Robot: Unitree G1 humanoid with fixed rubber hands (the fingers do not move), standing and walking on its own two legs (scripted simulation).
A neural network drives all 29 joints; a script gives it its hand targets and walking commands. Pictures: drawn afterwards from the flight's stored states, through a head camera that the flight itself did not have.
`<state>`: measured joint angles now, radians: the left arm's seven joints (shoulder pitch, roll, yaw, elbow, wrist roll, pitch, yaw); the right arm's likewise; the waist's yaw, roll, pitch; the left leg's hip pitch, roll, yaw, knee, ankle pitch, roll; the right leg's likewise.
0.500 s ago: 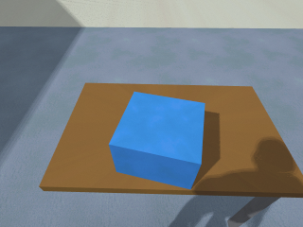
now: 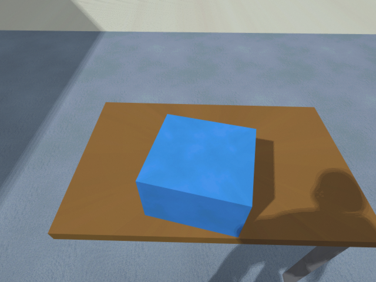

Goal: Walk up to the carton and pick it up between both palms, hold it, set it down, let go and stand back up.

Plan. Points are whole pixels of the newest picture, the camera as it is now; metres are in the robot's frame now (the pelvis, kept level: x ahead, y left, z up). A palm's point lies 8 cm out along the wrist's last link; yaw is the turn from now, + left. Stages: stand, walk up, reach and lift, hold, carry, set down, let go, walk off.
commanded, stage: stand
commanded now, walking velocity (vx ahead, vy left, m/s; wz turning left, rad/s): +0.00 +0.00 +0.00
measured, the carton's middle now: (200, 172) +0.43 -0.03 -0.05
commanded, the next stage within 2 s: none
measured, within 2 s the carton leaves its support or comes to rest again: neither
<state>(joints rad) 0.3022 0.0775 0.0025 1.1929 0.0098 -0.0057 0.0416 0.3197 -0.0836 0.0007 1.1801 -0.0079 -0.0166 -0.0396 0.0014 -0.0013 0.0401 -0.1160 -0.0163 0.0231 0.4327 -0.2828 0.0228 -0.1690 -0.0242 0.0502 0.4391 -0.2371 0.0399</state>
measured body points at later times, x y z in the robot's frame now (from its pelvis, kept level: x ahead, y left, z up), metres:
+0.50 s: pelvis +0.01 +0.00 +0.00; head +0.02 +0.01 +0.45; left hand -0.02 +0.20 -0.17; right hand -0.02 -0.19 -0.16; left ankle -0.03 +0.10 -0.74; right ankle +0.00 -0.15 -0.74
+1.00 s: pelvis +0.01 +0.01 +0.00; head +0.02 +0.01 +0.45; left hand -0.01 +0.20 -0.17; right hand -0.02 -0.19 -0.16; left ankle -0.03 +0.10 -0.74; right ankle +0.00 -0.15 -0.74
